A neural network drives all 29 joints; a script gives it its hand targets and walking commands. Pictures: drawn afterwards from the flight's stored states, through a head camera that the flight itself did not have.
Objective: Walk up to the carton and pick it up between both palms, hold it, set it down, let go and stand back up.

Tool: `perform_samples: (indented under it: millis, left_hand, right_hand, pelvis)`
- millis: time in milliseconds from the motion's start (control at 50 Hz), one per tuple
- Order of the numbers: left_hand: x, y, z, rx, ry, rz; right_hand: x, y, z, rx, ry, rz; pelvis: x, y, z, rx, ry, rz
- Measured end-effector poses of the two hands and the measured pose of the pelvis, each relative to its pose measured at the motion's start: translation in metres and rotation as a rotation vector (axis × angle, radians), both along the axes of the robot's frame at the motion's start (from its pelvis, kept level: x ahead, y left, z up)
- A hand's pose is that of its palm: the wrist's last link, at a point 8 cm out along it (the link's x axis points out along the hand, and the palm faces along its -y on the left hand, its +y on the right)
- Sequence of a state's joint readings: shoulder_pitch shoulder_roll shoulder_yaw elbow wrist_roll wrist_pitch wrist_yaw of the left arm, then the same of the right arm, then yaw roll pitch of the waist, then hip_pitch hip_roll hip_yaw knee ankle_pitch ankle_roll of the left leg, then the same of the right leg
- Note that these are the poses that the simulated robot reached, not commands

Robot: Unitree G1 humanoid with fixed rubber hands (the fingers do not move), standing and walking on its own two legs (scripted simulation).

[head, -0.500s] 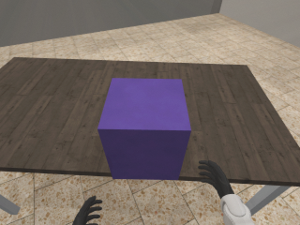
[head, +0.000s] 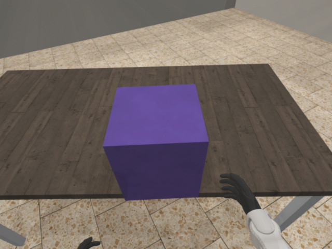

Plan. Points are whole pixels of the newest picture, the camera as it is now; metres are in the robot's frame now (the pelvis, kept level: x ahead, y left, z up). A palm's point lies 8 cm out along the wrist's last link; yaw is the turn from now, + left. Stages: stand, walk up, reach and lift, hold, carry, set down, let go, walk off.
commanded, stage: stand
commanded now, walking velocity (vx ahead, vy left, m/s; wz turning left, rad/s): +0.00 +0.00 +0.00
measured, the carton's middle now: (159, 144) +0.39 +0.05 +0.04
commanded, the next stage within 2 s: none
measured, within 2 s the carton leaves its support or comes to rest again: neither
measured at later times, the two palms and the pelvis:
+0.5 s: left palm out of the picture +0.12 +0.24 -0.10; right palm (247, 207) +0.24 -0.17 -0.02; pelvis +0.01 +0.02 -0.01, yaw -5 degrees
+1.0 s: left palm out of the picture +0.13 +0.25 -0.11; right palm (246, 207) +0.24 -0.17 -0.02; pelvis +0.01 +0.02 -0.01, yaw -6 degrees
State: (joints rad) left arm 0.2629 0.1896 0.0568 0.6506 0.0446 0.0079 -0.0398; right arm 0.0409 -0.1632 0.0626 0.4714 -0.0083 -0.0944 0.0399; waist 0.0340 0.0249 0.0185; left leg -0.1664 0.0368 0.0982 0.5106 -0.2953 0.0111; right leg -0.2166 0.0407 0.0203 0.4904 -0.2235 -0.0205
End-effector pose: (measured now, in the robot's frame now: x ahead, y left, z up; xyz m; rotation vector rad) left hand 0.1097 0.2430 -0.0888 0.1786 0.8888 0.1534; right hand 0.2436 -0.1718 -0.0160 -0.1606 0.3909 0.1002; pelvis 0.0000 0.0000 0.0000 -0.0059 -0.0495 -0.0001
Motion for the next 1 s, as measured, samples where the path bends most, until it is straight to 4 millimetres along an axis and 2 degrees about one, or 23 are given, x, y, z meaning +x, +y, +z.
perform_samples:
  millis: [80, 180, 540, 800, 1000]
  left_hand:
    - [-0.011, 0.014, -0.004, 0.029, 0.042, 0.012]
    - [-0.015, 0.018, -0.008, 0.033, 0.063, 0.006]
    - [0.015, -0.006, -0.016, -0.026, 0.060, -0.053]
    - [0.027, 0.000, -0.018, -0.009, 0.076, -0.063]
    - [0.022, 0.004, -0.021, -0.010, 0.103, -0.053]
  right_hand:
    - [-0.002, 0.001, -0.001, 0.012, -0.020, -0.026]
    - [-0.004, 0.001, -0.003, 0.029, -0.037, -0.047]
    - [-0.005, 0.002, -0.004, 0.049, -0.049, -0.090]
    - [-0.006, 0.003, -0.005, 0.049, -0.061, -0.107]
    - [-0.006, 0.004, -0.004, 0.046, -0.053, -0.117]
  pelvis:
    - [-0.001, 0.005, -0.004, 0.003, 0.030, -0.023]
    - [0.000, 0.010, -0.008, 0.009, 0.049, -0.046]
    - [0.008, 0.015, -0.011, 0.020, 0.046, -0.092]
    - [0.012, 0.019, -0.013, 0.020, 0.035, -0.101]
    - [0.014, 0.021, -0.011, 0.020, 0.031, -0.105]
